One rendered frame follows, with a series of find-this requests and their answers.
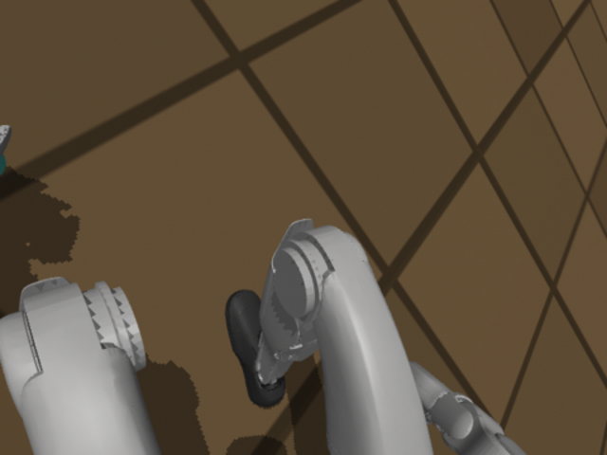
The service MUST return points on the right robot arm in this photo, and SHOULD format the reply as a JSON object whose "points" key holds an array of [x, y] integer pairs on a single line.
{"points": [[468, 430]]}

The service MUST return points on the right robot hand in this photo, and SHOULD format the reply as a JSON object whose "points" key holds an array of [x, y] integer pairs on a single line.
{"points": [[429, 387]]}

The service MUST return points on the right robot foot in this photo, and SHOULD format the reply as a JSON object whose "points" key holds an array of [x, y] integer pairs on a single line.
{"points": [[242, 318]]}

